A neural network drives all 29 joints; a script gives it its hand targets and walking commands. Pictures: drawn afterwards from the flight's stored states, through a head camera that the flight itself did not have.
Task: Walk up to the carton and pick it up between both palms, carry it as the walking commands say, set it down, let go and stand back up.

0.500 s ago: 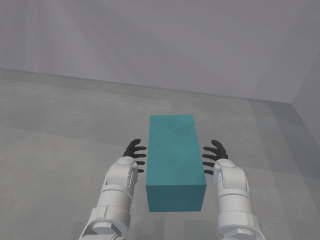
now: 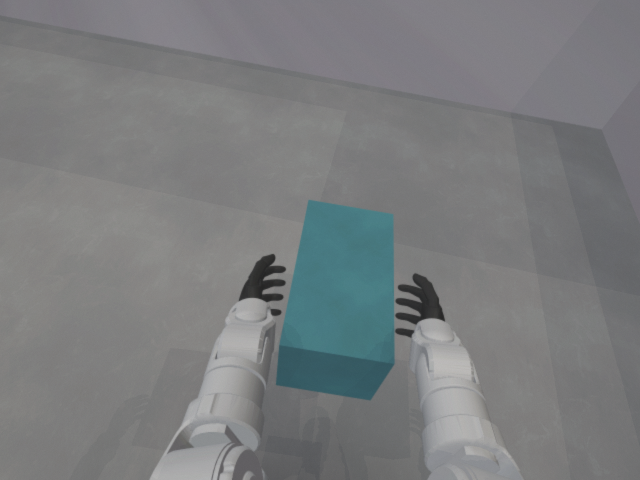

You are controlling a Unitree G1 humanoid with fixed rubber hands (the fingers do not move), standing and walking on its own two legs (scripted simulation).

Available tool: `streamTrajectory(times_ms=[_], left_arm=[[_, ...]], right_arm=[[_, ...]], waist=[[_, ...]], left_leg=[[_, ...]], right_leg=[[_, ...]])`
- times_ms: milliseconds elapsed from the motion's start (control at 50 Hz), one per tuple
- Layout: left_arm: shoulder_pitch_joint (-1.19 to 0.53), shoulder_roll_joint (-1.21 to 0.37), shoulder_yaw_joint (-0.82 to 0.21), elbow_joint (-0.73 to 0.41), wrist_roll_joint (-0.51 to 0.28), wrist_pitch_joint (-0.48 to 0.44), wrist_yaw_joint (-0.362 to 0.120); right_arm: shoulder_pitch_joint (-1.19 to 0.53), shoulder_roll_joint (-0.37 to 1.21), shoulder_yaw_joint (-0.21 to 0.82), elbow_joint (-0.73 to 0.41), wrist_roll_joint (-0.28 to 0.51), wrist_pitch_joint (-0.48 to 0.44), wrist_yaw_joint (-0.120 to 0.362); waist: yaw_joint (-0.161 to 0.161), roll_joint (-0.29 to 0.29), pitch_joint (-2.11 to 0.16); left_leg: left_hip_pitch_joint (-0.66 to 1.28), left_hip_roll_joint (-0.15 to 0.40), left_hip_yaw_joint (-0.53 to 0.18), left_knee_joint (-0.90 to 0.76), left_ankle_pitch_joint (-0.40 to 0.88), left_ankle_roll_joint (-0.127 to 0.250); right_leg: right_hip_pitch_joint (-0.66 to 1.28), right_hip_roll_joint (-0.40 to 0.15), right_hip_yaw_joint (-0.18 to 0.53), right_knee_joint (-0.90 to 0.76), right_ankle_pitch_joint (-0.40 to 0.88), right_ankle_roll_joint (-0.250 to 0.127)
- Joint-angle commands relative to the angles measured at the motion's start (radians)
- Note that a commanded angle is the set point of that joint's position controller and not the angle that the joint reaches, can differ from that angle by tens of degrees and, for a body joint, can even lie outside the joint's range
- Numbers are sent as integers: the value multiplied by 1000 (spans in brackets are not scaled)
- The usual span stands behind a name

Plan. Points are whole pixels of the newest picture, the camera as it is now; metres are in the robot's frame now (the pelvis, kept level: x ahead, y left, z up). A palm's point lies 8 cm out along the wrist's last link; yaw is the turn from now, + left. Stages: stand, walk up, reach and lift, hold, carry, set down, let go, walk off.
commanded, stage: set down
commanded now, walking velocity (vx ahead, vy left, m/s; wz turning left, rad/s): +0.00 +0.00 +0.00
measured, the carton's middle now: (337, 294) +0.42 -0.02 -0.11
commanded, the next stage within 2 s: none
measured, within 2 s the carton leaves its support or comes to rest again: neither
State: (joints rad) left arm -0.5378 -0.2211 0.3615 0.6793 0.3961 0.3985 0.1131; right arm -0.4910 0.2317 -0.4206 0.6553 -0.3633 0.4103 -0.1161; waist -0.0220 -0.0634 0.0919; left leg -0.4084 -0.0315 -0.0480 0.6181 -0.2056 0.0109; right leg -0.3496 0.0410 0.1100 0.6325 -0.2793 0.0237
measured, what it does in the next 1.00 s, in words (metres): lowers itself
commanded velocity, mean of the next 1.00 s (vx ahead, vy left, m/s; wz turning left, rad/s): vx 0.00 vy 0.00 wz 0.00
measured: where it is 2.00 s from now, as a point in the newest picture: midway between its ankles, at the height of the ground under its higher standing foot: outside the picture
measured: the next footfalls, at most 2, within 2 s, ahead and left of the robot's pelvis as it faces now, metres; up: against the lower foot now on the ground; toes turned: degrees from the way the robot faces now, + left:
none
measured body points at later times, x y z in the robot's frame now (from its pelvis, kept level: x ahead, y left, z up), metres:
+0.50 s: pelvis -0.01 -0.01 -0.05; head +0.15 +0.01 +0.38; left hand +0.37 +0.10 -0.12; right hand +0.34 -0.14 -0.12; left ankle +0.08 +0.11 -0.72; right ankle +0.04 -0.14 -0.72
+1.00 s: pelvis -0.02 +0.00 -0.12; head +0.18 +0.02 +0.28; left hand +0.40 +0.10 -0.21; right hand +0.38 -0.14 -0.20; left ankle +0.07 +0.11 -0.72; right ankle +0.04 -0.14 -0.72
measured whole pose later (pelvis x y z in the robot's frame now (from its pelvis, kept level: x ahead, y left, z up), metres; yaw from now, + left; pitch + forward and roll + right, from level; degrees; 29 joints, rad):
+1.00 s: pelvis -0.02 +0.00 -0.12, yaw +1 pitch +28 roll -2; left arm -0.74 -0.11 0.25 0.78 0.20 0.12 0.25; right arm -0.66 0.22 -0.42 0.63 -0.21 0.12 -0.22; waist -0.06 0.00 -0.03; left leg -1.38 -0.07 -0.08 1.29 -0.40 -0.01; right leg -1.30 0.06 0.05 1.32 -0.51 0.03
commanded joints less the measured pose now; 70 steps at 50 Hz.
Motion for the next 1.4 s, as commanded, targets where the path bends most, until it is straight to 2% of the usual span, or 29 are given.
streamTrajectory(times_ms=[0, 80, 200, 220, 280, 320, 360, 420, 480, 500, 520, 540, 560, 600, 680, 720, 740, 780, 860, 920, 940, 1000, 1160, 1180, 1200, 1220, 1240, 1320, 1380], left_arm=[[-413, -1055, -466, 44, -142, -127, -216], [-350, -1044, -512, 39, -140, -206, -190], [-382, -972, -535, 58, -154, -306, -159], [-375, -959, -527, 71, -148, -319, -153], [-403, -889, -513, 74, -147, -353, -142], [-399, -862, -512, 81, -150, -368, -135], [-402, -831, -507, 85, -138, -379, -127], [-437, -781, -509, 74, -144, -391, -115], [-460, -759, -508, 84, -144, -389, -104], [-463, -750, -500, 86, -140, -387, -99], [-474, -754, -514, 84, -153, -387, -96], [-488, -751, -513, 75, -154, -388, -93], [-501, -772, -527, 74, -169, -385, -94], [-527, -761, -541, 49, -186, -385, -88], [-585, -763, -566, 31, -212, -379, -77], [-603, -773, -565, 36, -216, -370, -77], [-627, -783, -568, 35, -220, -364, -77], [-650, -782, -570, 24, -224, -356, -80], [-687, -832, -576, 41, -232, -332, -89], [-697, -849, -557, 65, -229, -315, -98], [-716, -851, -563, 59, -233, -311, -101], [-727, -858, -548, 67, -229, -301, -107], [-816, -849, -545, 46, -248, -291, -114], [-806, -843, -532, 60, -241, -287, -111], [-823, -846, -537, 59, -246, -286, -115], [-824, -844, -533, 62, -245, -286, -114], [-849, -840, -535, 54, -250, -283, -116], [-873, -833, -524, 57, -245, -271, -114], [-925, -832, -538, 40, -257, -264, -116]], right_arm=[[-506, 950, 442, 3, 148, -156, 239], [-447, 922, 471, -9, 130, -228, 238], [-439, 883, 506, -12, 130, -309, 209], [-466, 888, 522, -24, 140, -323, 202], [-474, 855, 530, -18, 145, -348, 184], [-478, 830, 538, -29, 148, -367, 170], [-500, 810, 550, -40, 160, -382, 156], [-522, 766, 554, -45, 172, -394, 130], [-541, 725, 544, -35, 164, -395, 116], [-554, 712, 544, -37, 172, -396, 114], [-569, 708, 555, -49, 179, -397, 110], [-590, 707, 560, -59, 181, -396, 107], [-601, 700, 566, -73, 184, -397, 106], [-620, 701, 583, -82, 194, -394, 101], [-659, 699, 586, -76, 203, -387, 100], [-688, 720, 591, -76, 211, -377, 105], [-697, 722, 581, -71, 207, -369, 108], [-706, 742, 581, -58, 208, -359, 115], [-735, 787, 566, -32, 205, -332, 138], [-754, 808, 556, -18, 200, -312, 153], [-749, 811, 549, -8, 198, -307, 156], [-785, 829, 554, -9, 204, -292, 172], [-848, 825, 539, -2, 216, -276, 182], [-865, 821, 541, -12, 224, -277, 182], [-866, 813, 532, -4, 217, -274, 181], [-875, 824, 536, -8, 222, -272, 181], [-877, 809, 522, -5, 216, -269, 178], [-917, 808, 517, -1, 221, -259, 184], [-939, 804, 516, -9, 226, -253, 185]], waist=[[-7, 150, -550], [-25, 134, -651], [-48, 58, -725], [-30, 53, -735], [-33, 33, -745], [-32, 41, -772], [-15, 71, -781], [-22, 83, -772], [-36, 92, -750], [-23, 103, -749], [-37, 94, -766], [-27, 95, -773], [-48, 97, -790], [-41, 101, -828], [-57, 102, -864], [-49, 103, -881], [-61, 103, -891], [-50, 106, -911], [-64, 116, -941], [-52, 124, -957], [-64, 120, -971], [-41, 114, -998], [-52, 117, -1051], [-35, 132, -1042], [-54, 124, -1043], [-47, 120, -1062], [-64, 132, -1060], [-50, 138, -1093], [-57, 146, -1133]], left_leg=[[295, -39, -77, -10, 241, -15], [250, -46, -88, 54, 373, -29], [119, -69, -93, 131, 319, -21], [91, -75, -89, 142, 303, -16], [5, -88, -81, 182, 249, -10], [-24, -97, -79, 214, 232, -11], [-67, -106, -64, 244, 195, -16], [-127, -115, -48, 281, 118, -14], [-176, -115, -45, 307, 38, -16], [-194, -118, -38, 314, 16, -17], [-192, -118, -38, 327, -6, -16], [-206, -119, -37, 343, 1, -15], [-218, -122, -41, 354, 2, -17], [-227, -125, -36, 385, -1, -17], [-258, -131, -35, 439, -6, -22], [-272, -136, -34, 463, -7, -21], [-283, -137, -35, 478, -22, -23], [-311, -144, -27, 509, 0, -27], [-344, -148, -28, 553, 21, -29], [-382, -154, -20, 585, 30, -30], [-393, -155, -17, 599, 40, -34], [-423, -157, -10, 629, 58, -34], [-496, -167, -6, 708, 78, -34], [-497, -165, -4, 719, 79, -32], [-525, -170, -2, 725, 69, -33], [-527, -170, -1, 737, 73, -32], [-549, -170, 4, 750, 61, -34], [-560, -173, 10, 779, 52, -36], [-588, -173, 14, 811, 61, -38]], right_leg=[[-141, 75, -21, -52, 209, -54], [-176, 85, -15, -12, 306, -43], [-248, 95, -16, 69, 314, -26], [-256, 93, -12, 80, 308, -22], [-297, 96, -12, 123, 276, -12], [-329, 97, -16, 157, 260, -10], [-358, 97, -13, 179, 225, -11], [-392, 99, -16, 212, 162, -12], [-451, 102, -28, 247, 81, -16], [-472, 104, -32, 261, 58, -17], [-475, 106, -36, 273, 39, -18], [-492, 106, -37, 288, 41, -18], [-495, 109, -42, 304, 44, -19], [-512, 111, -47, 338, 37, -21], [-581, 119, -57, 399, 19, -24], [-608, 122, -62, 425, 8, -23], [-623, 127, -66, 443, -7, -24], [-648, 129, -67, 472, 12, -21], [-714, 137, -75, 521, 16, -18], [-752, 142, -78, 552, 15, -10], [-757, 145, -83, 560, 23, -8], [-792, 148, -85, 588, 33, -3], [-878, 152, -99, 665, 49, 8], [-899, 152, -95, 674, 45, 8], [-894, 152, -101, 678, 41, 9], [-899, 155, -102, 691, 45, 11], [-904, 155, -102, 698, 38, 9], [-948, 157, -112, 734, 24, 11], [-956, 160, -113, 762, 43, 10]])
